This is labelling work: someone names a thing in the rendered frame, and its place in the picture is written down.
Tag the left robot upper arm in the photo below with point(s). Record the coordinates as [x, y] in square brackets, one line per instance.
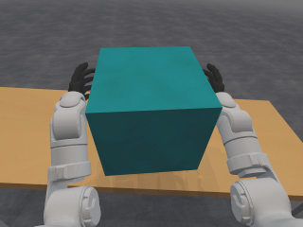
[73, 207]

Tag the right robot upper arm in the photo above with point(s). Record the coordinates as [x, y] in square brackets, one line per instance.
[262, 202]

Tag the table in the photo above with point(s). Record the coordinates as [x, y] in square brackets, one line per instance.
[25, 153]

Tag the left robot forearm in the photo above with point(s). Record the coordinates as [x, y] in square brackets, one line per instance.
[68, 143]

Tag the right robot forearm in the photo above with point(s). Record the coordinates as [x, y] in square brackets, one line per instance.
[244, 154]

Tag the robot right hand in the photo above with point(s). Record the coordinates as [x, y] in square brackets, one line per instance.
[215, 79]

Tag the robot left hand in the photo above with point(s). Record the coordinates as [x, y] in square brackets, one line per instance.
[78, 80]

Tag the carton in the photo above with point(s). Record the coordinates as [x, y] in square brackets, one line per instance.
[150, 110]

